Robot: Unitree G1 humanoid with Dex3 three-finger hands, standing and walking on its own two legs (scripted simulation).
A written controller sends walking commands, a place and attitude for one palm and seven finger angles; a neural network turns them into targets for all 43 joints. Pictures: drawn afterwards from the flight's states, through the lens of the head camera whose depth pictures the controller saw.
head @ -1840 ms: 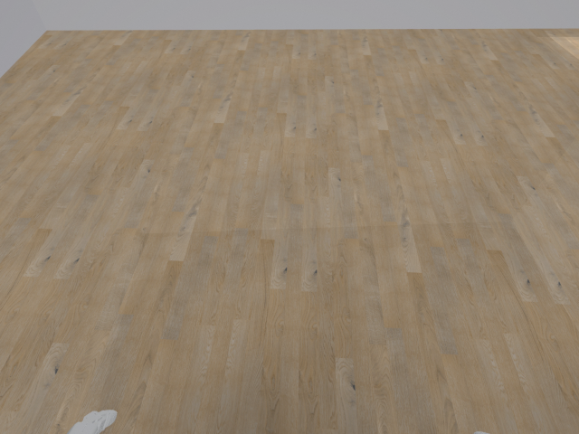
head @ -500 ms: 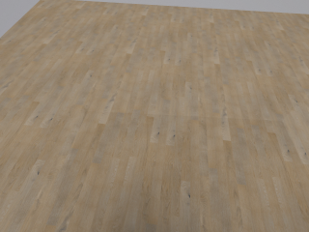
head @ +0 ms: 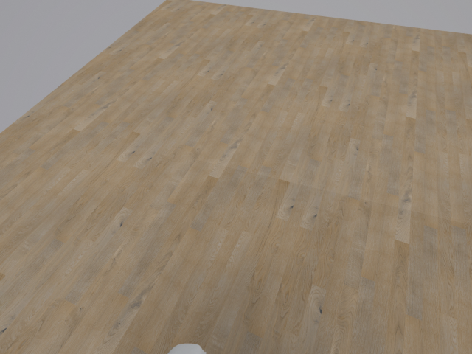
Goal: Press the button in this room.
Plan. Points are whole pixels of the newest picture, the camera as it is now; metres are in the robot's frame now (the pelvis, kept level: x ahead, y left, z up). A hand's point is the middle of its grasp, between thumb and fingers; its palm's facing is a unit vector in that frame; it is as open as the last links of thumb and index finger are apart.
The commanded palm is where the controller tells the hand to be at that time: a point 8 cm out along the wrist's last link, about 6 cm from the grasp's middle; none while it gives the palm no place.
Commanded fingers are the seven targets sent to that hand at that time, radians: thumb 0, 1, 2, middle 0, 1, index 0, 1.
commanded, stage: turn or walk to find it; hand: left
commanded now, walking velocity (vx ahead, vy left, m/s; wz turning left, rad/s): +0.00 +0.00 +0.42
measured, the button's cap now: out of the picture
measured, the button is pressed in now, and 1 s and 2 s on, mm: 0 0 0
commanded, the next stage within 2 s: stand and wait in 1.58 s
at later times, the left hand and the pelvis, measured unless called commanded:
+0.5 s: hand out of the picture +0.02 +0.25 -0.16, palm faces +0.22 -0.94 -0.26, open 7.4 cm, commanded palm none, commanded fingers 0.00 0.90 0.90 -0.20 -0.30 -0.20 -0.30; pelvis -0.03 +0.03 +0.00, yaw +11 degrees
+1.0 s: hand out of the picture -0.12 +0.24 -0.19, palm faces +0.44 -0.87 -0.22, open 7.4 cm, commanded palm none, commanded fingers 0.00 0.90 0.90 -0.20 -0.30 -0.20 -0.30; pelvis -0.07 +0.03 -0.01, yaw +24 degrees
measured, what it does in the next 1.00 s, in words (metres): steps on the spot, turning left: left foot, then right foot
